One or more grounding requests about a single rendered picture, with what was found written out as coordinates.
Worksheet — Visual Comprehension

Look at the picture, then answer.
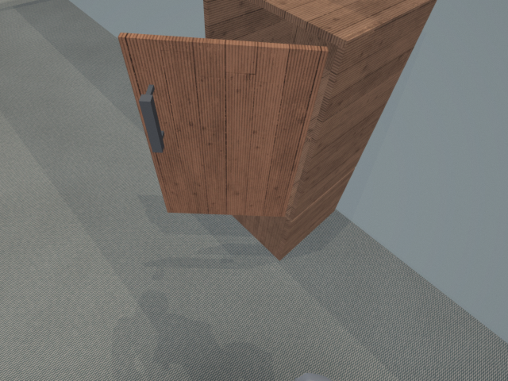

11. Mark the cupboard door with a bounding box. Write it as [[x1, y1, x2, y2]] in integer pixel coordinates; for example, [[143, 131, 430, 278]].
[[118, 33, 329, 217]]

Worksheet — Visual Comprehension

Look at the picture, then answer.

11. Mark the handle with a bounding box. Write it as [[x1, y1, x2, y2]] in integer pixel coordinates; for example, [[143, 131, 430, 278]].
[[139, 85, 164, 153]]

